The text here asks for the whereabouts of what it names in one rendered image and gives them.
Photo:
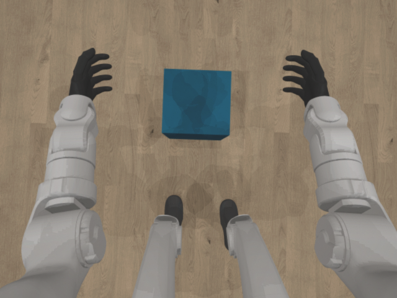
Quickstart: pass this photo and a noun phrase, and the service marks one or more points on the carton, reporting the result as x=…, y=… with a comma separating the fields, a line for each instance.
x=196, y=104

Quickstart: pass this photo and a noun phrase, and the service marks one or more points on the robot right shin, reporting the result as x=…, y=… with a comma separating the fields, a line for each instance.
x=241, y=218

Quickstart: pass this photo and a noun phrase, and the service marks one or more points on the right robot foot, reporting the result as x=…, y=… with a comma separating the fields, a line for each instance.
x=228, y=210

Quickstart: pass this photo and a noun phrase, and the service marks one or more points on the robot left hand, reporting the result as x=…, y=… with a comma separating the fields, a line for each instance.
x=82, y=82

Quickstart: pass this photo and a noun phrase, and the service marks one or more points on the robot left upper arm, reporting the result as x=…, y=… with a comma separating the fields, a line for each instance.
x=59, y=250

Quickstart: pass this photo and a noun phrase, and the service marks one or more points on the robot right hand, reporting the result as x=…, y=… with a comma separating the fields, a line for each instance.
x=314, y=83

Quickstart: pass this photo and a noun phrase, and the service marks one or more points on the robot right upper arm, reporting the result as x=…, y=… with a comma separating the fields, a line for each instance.
x=362, y=250

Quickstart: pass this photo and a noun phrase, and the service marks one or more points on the left robot forearm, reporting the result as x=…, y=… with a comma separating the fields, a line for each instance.
x=71, y=161

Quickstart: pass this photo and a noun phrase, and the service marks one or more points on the right robot forearm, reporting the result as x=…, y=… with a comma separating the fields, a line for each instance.
x=340, y=175

